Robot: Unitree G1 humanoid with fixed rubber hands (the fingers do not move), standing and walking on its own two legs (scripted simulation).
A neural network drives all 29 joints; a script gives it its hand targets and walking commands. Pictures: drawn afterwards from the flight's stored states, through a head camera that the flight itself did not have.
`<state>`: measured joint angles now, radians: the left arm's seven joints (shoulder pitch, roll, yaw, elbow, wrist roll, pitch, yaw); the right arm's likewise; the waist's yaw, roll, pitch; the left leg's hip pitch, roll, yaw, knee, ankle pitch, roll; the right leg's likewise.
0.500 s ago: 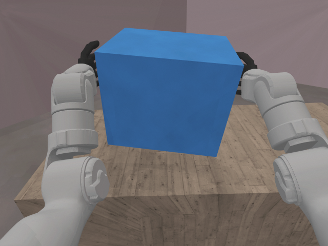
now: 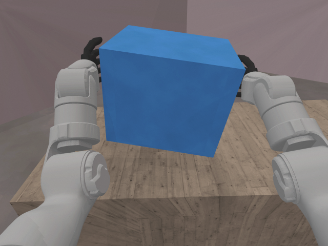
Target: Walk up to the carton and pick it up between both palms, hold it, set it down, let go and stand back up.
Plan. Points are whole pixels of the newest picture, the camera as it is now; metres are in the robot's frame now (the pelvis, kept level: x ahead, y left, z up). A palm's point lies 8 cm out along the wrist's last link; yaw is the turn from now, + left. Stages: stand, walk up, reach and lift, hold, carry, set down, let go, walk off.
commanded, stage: hold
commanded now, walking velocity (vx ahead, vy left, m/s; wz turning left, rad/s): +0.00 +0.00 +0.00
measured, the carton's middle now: (169, 88) +0.42 -0.01 +0.28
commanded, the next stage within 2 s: none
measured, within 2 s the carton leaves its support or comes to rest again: neither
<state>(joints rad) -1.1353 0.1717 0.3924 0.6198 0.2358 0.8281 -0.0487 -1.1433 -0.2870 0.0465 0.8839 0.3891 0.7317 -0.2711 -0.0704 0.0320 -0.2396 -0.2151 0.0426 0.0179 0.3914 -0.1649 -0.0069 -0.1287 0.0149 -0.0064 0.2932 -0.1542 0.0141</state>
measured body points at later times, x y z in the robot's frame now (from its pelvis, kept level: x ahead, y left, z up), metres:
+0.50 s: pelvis -0.02 +0.00 +0.00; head -0.13 +0.01 +0.44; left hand +0.36 +0.17 +0.35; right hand +0.35 -0.18 +0.32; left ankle +0.03 +0.12 -0.75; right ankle +0.00 -0.13 -0.75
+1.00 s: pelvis +0.00 +0.00 +0.00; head -0.09 +0.01 +0.44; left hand +0.39 +0.16 +0.34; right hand +0.38 -0.19 +0.31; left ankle +0.03 +0.12 -0.75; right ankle +0.00 -0.13 -0.75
